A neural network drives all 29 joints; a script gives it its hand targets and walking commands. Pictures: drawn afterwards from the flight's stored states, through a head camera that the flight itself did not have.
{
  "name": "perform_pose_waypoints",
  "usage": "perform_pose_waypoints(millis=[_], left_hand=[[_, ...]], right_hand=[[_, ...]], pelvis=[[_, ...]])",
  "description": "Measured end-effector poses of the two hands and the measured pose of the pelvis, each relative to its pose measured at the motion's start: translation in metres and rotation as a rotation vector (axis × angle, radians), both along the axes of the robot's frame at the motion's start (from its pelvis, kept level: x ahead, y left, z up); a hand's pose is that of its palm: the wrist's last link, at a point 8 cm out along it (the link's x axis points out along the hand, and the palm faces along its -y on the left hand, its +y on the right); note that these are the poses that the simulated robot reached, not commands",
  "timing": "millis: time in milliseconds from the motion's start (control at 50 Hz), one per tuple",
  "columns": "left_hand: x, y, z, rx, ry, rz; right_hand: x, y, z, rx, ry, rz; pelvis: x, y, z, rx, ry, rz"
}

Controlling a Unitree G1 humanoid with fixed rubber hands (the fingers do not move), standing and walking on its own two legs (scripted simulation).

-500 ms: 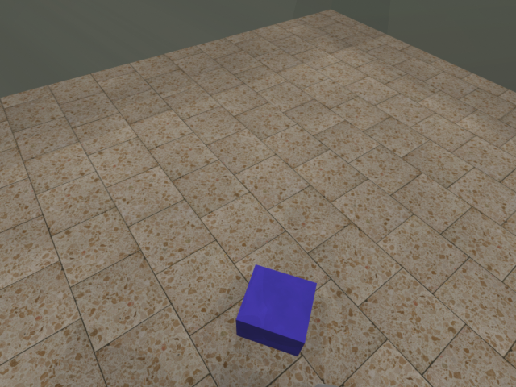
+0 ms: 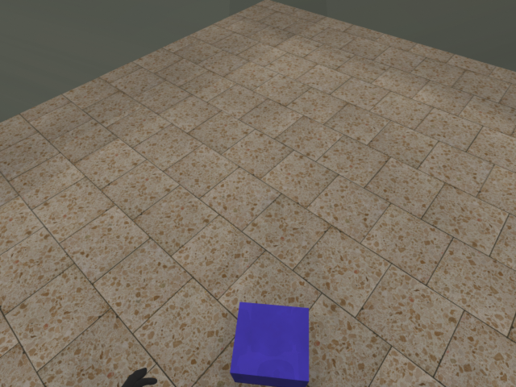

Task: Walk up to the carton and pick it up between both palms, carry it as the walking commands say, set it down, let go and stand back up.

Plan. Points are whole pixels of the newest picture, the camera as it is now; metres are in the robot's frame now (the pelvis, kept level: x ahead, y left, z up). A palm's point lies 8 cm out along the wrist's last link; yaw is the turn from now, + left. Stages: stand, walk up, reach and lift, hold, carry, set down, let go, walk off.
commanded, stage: walk up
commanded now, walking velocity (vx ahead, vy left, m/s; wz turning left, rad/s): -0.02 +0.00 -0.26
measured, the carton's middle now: (271, 345) +0.35 -0.01 -0.67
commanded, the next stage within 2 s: stand in 1.04 s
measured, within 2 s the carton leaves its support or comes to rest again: neither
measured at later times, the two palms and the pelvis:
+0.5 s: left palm out of the picture +0.12 +0.23 -0.11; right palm out of the picture +0.03 -0.28 -0.13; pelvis -0.02 -0.01 +0.00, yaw -6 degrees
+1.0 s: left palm out of the picture +0.05 +0.25 -0.13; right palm out of the picture -0.05 -0.21 -0.11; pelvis -0.05 +0.02 +0.01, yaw -5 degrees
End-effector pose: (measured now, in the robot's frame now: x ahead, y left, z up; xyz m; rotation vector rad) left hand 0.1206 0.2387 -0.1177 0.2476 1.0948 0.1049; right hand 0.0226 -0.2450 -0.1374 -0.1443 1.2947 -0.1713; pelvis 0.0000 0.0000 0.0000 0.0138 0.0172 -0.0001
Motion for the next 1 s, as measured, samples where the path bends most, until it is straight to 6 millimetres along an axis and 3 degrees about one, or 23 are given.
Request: perform_pose_waypoints(millis=[60,100,180,300,460,620,860,1000], left_hand=[[0.003,0.008,-0.007,-0.019,0.012,0.004],[0.006,0.015,-0.018,-0.034,0.019,0.0],[0.007,0.021,-0.026,-0.05,0.061,-0.011],[0.005,0.014,-0.021,-0.059,0.099,-0.05],[0.003,-0.006,-0.004,0.013,0.057,-0.095],[-0.022,-0.003,0.011,0.045,0.047,-0.088],[-0.055,0.002,-0.009,-0.074,0.068,-0.083],[-0.074,0.006,-0.013,-0.08,0.119,-0.065]], right_hand=[[0.046,0.0,0.011,-0.04,-0.107,0.029],[0.065,0.001,0.015,-0.08,-0.16,0.039],[0.074,0.001,0.029,-0.124,-0.188,0.026],[0.061,-0.015,0.039,-0.151,-0.156,-0.002],[0.018,-0.04,0.009,-0.091,-0.092,-0.059],[-0.017,-0.028,0.008,-0.049,-0.04,-0.075],[-0.071,0.02,0.021,-0.055,-0.006,-0.112],[-0.07,0.033,0.023,-0.034,-0.023,-0.118]], pelvis=[[0.006,0.008,-0.001,-0.014,-0.01,0.001],[0.008,0.017,-0.008,-0.032,-0.018,-0.005],[0.01,0.021,-0.006,-0.049,-0.023,-0.021],[0.006,0.015,0.003,-0.051,0.002,-0.054],[-0.011,-0.007,-0.004,-0.009,-0.018,-0.097],[-0.036,-0.006,0.006,-0.004,-0.014,-0.095],[-0.055,0.023,0.01,-0.048,-0.03,-0.099],[-0.052,0.024,0.013,-0.043,-0.039,-0.094]])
